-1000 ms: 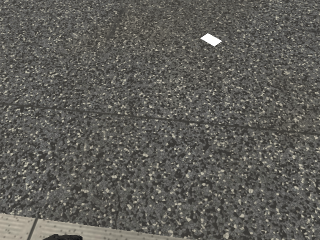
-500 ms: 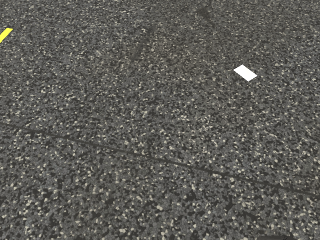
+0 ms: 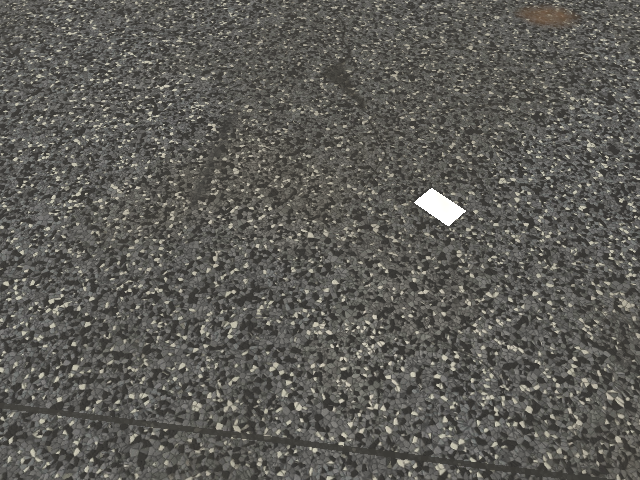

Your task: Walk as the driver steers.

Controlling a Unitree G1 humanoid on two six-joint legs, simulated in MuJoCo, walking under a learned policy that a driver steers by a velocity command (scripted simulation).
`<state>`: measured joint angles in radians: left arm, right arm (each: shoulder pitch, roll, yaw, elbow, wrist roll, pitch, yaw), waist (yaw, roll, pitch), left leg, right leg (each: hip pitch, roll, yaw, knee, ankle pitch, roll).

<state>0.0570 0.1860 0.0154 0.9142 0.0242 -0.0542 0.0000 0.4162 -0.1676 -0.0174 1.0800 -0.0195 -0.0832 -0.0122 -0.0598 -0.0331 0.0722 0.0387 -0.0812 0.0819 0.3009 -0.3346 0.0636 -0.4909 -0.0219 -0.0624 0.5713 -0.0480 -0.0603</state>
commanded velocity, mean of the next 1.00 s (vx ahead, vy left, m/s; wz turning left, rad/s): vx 0.11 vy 0.00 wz -0.39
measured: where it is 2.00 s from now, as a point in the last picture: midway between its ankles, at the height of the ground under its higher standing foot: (499, 479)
